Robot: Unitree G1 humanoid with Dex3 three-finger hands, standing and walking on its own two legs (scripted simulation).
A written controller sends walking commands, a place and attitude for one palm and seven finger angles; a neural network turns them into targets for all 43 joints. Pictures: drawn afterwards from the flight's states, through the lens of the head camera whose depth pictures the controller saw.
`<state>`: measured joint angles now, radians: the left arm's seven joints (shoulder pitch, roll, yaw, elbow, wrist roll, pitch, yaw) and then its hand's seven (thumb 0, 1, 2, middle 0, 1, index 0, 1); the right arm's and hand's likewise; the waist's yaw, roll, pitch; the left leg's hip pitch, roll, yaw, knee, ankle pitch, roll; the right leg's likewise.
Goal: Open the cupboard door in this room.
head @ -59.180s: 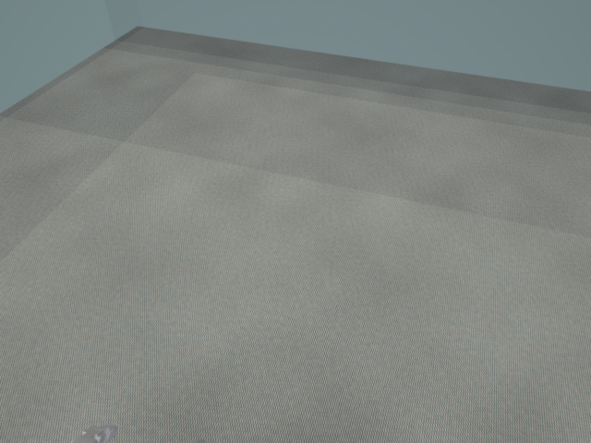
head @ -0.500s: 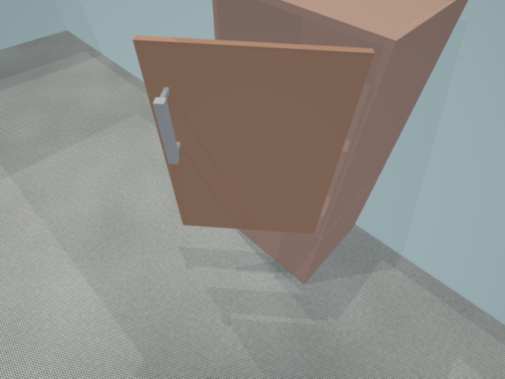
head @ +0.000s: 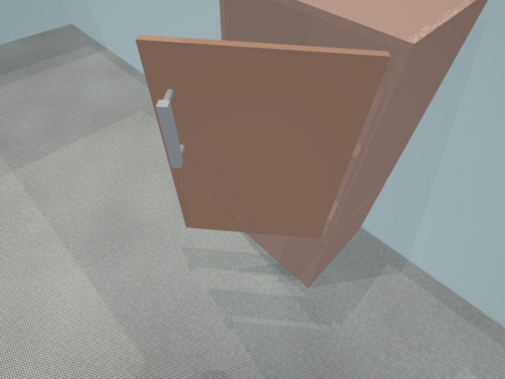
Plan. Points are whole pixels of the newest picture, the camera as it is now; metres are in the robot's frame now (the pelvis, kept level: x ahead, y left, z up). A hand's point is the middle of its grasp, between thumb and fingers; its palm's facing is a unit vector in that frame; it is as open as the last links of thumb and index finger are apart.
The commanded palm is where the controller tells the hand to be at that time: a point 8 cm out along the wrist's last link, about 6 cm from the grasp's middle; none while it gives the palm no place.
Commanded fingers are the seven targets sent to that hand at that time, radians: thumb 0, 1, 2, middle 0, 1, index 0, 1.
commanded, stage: look again from close up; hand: left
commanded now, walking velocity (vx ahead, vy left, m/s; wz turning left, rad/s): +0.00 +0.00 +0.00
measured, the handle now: (173, 130) +0.55 +0.20 +0.06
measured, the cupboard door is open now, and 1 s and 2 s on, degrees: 40 40 40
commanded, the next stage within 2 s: raise the hand with hooked fingers in 0.46 s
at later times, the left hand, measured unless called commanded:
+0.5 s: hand out of the picture +0.01 +0.23 -0.18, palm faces -0.02 -0.97 -0.24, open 7.3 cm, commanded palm none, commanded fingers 0.00 0.90 0.90 -0.20 -0.30 -0.20 -0.30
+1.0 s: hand out of the picture +0.10 +0.23 -0.05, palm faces +0.04 -1.00 -0.02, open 8.7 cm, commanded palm +0.10 +0.29 -0.03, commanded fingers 0.00 0.36 0.67 -0.24 -0.64 -0.24 -0.64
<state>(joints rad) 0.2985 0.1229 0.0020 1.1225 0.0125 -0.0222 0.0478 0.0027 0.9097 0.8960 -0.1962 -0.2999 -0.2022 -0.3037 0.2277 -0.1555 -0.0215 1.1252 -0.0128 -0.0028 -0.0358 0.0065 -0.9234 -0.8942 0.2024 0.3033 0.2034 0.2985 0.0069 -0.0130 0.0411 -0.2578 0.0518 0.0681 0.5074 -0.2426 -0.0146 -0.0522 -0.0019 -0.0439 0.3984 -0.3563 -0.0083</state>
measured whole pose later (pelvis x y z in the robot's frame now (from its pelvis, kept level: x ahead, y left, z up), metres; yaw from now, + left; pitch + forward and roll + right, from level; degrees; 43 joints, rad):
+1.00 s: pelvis -0.08 +0.00 -0.08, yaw +2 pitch +10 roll -2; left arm 0.35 0.28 0.29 0.21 -0.36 -0.45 -0.47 0.01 0.59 0.76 -0.22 -0.50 -0.23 -0.51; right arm 0.17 -0.27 -0.06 0.53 0.04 -0.24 -0.06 0.01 -0.91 -0.89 0.20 0.30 0.20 0.30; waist 0.03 0.00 -0.12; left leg -0.90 0.07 -0.02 1.09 -0.38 -0.02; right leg -0.71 0.00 -0.09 1.12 -0.59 -0.03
